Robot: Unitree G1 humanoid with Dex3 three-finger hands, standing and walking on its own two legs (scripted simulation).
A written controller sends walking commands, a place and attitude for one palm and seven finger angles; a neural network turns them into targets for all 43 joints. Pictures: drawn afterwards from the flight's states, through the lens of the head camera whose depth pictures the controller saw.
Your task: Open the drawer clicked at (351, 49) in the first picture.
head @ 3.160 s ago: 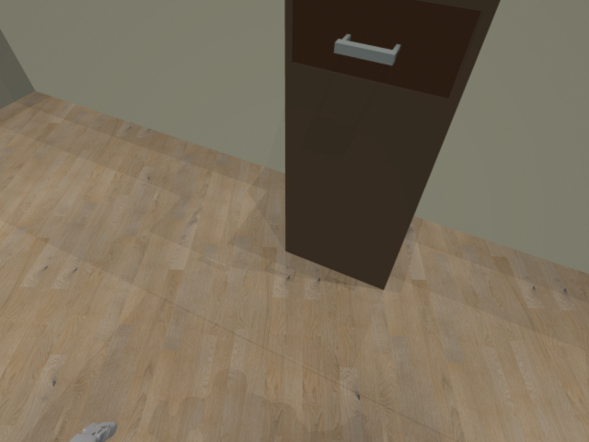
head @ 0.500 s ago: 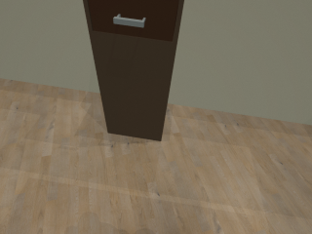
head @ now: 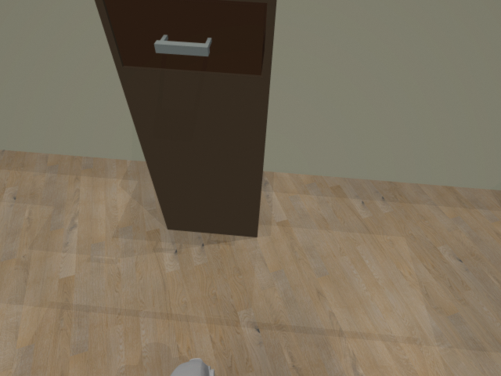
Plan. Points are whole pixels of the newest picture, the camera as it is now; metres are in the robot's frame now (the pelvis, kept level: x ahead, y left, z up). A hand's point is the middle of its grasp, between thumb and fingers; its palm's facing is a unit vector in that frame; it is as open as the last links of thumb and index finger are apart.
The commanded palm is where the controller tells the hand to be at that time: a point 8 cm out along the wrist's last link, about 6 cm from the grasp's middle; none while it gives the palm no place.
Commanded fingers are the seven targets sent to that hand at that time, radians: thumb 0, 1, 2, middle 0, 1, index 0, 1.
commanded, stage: take the last steps up to it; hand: left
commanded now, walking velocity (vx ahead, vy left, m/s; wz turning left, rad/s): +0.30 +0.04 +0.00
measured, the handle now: (184, 44) +0.82 +0.22 +0.14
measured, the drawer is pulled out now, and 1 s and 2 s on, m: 0.00 0.00 0.00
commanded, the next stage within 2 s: come to a stop and stand still in 0.54 s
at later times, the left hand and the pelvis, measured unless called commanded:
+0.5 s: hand (146, 317) +0.26 +0.23 -0.16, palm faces +0.00 -0.98 -0.21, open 7.3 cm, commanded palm none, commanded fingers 0.00 0.90 0.90 -0.20 -0.30 -0.20 -0.30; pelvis +0.17 +0.05 +0.00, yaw -3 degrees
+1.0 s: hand (156, 294) +0.31 +0.23 -0.19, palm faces +0.03 -0.98 -0.19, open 7.4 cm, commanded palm none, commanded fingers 0.00 0.90 0.90 -0.20 -0.30 -0.20 -0.30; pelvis +0.29 +0.05 -0.01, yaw -3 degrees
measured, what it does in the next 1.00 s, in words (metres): walks ahead: left foot, then right foot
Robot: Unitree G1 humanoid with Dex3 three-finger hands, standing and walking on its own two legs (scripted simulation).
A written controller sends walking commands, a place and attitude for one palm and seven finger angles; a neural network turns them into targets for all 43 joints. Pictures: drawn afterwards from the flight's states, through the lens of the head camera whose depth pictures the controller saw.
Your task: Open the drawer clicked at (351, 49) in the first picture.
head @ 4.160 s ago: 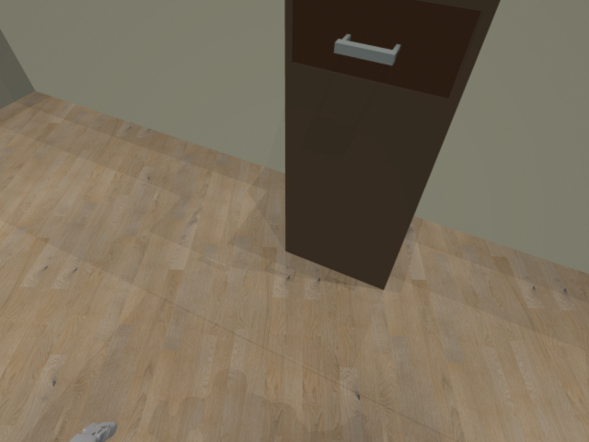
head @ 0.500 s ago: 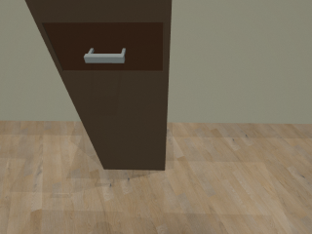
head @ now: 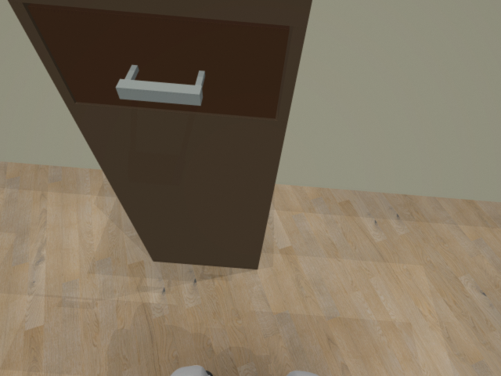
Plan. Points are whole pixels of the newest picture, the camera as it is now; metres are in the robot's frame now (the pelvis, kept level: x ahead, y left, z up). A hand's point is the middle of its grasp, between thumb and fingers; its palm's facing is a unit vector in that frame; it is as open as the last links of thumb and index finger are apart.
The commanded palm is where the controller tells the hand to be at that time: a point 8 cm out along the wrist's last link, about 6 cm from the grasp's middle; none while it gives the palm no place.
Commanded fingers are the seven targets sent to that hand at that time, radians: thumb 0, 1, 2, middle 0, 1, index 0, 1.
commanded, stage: come to a stop and stand still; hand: left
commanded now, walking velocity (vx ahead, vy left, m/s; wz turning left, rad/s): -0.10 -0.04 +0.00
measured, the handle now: (164, 83) +0.52 +0.19 +0.15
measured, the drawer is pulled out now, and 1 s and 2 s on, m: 0.00 0.00 0.00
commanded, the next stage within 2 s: look again from close up in 0.96 s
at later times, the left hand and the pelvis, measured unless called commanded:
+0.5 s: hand out of the picture +0.03 +0.13 -0.17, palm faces +0.08 -0.98 -0.20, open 7.3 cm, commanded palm none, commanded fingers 0.00 0.90 0.90 -0.20 -0.30 -0.20 -0.30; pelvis -0.02 -0.05 +0.00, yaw +1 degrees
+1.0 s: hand out of the picture -0.07 +0.11 -0.17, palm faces +0.07 -0.99 -0.15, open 7.4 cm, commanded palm none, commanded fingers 0.00 0.90 0.90 -0.20 -0.30 -0.20 -0.30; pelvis -0.03 -0.04 +0.01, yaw +0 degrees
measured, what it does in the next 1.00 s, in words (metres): steps on the spot: right foot, then left foot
